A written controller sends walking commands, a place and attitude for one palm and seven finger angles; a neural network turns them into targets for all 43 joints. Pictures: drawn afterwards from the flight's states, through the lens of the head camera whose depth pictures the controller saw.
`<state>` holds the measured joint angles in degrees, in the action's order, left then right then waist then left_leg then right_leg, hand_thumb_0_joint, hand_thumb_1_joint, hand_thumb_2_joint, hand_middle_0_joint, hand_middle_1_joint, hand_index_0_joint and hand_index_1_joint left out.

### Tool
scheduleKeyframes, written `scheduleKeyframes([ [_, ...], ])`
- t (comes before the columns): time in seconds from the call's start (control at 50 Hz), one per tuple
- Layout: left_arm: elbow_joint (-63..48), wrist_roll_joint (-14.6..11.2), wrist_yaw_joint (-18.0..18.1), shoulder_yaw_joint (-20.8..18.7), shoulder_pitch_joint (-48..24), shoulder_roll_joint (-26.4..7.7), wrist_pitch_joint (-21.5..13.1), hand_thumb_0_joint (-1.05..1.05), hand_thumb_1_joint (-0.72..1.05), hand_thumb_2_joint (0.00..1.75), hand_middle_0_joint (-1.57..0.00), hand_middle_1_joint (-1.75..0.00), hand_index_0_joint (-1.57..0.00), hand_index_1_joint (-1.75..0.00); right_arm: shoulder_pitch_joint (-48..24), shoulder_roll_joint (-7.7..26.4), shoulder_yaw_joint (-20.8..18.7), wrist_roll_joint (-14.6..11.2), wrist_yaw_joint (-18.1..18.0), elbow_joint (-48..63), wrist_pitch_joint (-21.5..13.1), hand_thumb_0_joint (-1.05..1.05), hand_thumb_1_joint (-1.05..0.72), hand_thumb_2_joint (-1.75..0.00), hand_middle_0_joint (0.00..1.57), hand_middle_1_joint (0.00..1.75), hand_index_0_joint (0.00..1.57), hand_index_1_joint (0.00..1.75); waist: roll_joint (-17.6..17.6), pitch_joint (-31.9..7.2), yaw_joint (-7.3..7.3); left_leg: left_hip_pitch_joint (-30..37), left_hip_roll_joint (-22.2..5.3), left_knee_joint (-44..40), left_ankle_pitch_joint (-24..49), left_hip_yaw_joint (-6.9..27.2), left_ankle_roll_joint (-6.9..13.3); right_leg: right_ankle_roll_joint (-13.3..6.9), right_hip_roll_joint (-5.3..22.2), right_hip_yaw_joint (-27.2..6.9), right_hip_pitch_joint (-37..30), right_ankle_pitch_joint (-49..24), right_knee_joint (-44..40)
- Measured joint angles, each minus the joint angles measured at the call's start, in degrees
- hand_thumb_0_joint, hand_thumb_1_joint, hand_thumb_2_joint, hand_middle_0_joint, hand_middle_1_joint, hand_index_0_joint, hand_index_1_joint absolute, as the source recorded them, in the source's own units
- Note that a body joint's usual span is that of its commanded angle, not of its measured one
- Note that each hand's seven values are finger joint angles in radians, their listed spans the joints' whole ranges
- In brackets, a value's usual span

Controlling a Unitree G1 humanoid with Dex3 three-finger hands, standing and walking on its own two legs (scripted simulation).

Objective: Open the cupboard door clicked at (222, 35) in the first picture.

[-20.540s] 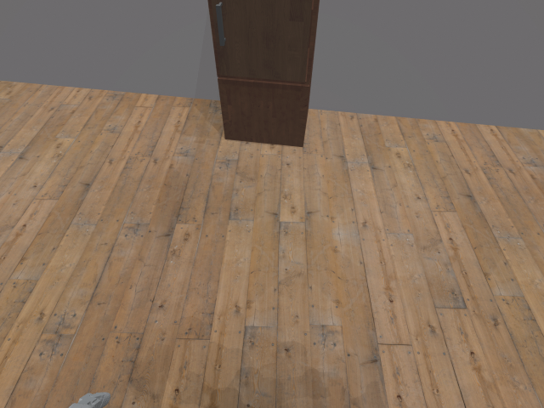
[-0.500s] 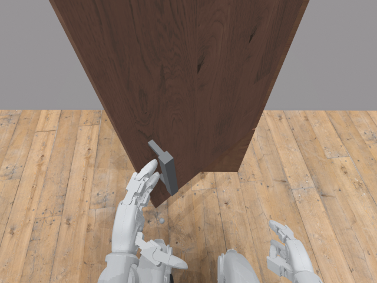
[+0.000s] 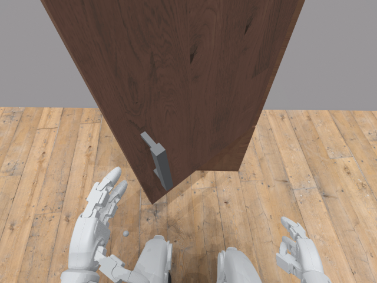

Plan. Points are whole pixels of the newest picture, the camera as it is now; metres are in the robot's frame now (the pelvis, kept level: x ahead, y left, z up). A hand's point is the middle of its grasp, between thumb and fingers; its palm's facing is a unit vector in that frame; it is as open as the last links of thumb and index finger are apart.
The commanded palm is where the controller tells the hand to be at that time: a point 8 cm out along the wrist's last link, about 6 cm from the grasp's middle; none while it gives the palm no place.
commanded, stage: draw the hand back to the body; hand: left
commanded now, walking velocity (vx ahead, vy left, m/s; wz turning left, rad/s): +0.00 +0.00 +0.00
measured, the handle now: (157, 163) +0.34 +0.09 +0.05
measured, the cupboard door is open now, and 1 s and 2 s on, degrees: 41 41 41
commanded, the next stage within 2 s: step back with the hand held close in 1.64 s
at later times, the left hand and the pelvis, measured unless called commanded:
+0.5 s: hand (77, 226) +0.20 +0.17 +0.14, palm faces +0.01 -1.00 -0.06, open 16.3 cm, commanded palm +0.17 +0.23 +0.15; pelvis +0.01 +0.02 +0.06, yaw +0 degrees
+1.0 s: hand out of the picture +0.22 +0.25 +0.23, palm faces +0.29 -0.87 -0.41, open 12.2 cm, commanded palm +0.18 +0.30 +0.27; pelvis +0.05 +0.03 +0.13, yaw -1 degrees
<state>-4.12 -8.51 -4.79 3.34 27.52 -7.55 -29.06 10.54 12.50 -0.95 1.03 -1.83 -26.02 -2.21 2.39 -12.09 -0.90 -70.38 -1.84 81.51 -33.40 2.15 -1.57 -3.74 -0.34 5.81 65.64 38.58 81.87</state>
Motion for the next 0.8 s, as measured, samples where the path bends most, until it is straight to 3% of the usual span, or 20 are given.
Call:
scheduleKeyframes([
  [0.18, -4.68, -0.14, 0.18, 0.08, 0.13, -1.15, 3.73, -0.01, -0.5, 0.3, -0.15, -0.3, -0.15, -0.3, 0.88, -0.5, -0.16, -0.54, -0.76, 0.42, 0.04, 0.02, -0.9, -0.9, 0.2, 0.3, 0.2, 0.3, 0.21, 0.48, -0.15, 1.04, -0.15, -0.27, 0.25, -0.27, 0.29, 0.31, -0.15, -0.31, -1.0, -0.54, -0.52],
  [0.32, -9.26, -1.85, 0.2, -2.91, 3.58, -2.44, 7.68, -0.01, -0.5, 0.3, -0.15, -0.3, -0.15, -0.3, 2.86, -1.35, 1.16, -1.73, -1.87, 1.11, 0.98, 0.02, -0.9, -0.9, 0.2, 0.3, 0.2, 0.3, 1.1, 1.08, -0.05, 8.94, 0.01, -7.35, 2.46, -0.42, 0.77, 0.98, -0.24, -0.47, -9.05, -3.23, -8.22],
  [0.58, -12.63, -4.94, -2.76, -6.17, 7.8, -5.12, 10.19, -0.01, -0.47, 0.31, -0.15, -0.3, -0.15, -0.3, 4.73, 0.29, 1.33, -2.7, -2.98, 2.73, -0.41, 0.02, -0.9, -0.9, 0.2, 0.3, 0.2, 0.3, 1.16, 2.12, 0.51, 21.58, 0.27, -17.1, 4.71, -0.46, 1.54, 1.9, -0.37, -0.55, -22.34, -6.55, -19.6],
  [0.64, -15.47, 0.76, 2.52, -6.12, 8.86, -8.12, 16.58, -0.01, -0.42, 0.34, -0.15, -0.3, -0.15, -0.3, 5.23, 0.04, 1.45, -2.66, -4.45, 2.92, 0.97, 0.02, -0.9, -0.9, 0.2, 0.3, 0.2, 0.3, 0.69, 2.0, -0.4, 25.67, 0.31, -20.65, 5.56, -1.43, 1.6, 2.18, -0.32, -1.51, -25.91, -7.57, -22.82],
  [0.68, -17.04, 3.28, 5.93, -5.93, 10.27, -9.36, 21.07, -0.01, -0.37, 0.36, -0.16, -0.3, -0.16, -0.3, 5.31, -0.07, 1.74, -2.57, -5.23, 3.06, 1.71, 0.02, -0.9, -0.9, 0.2, 0.3, 0.2, 0.3, 1.06, 2.26, -0.4, 28.96, 0.41, -23.59, 6.39, -1.92, 1.89, 2.45, -0.26, -1.98, -29.02, -8.59, -25.76],
  [0.74, -18.37, 5.15, 9.3, -6.09, 11.88, -10.42, 25.79, -0.01, -0.29, 0.39, -0.16, -0.3, -0.16, -0.3, 5.53, -0.09, 2.37, -2.43, -5.98, 3.05, 2.03, 0.02, -0.9, -0.9, 0.2, 0.3, 0.2, 0.3, 1.63, 2.79, -0.43, 33.56, 0.6, -27.84, 7.72, -2.54, 2.27, 2.79, -0.15, -2.58, -33.43, -10.18, -30.07],
  [0.8, -18.85, 5.9, 11.28, -6.85, 11.9, -11.03, 28.31, -0.01, -0.19, 0.43, -0.16, -0.3, -0.17, -0.3, 5.78, 0.14, 3.04, -2.33, -6.38, 2.39, 1.53, 0.02, -0.9, -0.9, 0.2, 0.3, 0.2, 0.3, 2.04, 3.58, -0.76, 37.64, 0.86, -31.43, 8.9, -2.91, 2.5, 3.09, 0.03, -2.92, -37.45, -11.53, -33.77],
])
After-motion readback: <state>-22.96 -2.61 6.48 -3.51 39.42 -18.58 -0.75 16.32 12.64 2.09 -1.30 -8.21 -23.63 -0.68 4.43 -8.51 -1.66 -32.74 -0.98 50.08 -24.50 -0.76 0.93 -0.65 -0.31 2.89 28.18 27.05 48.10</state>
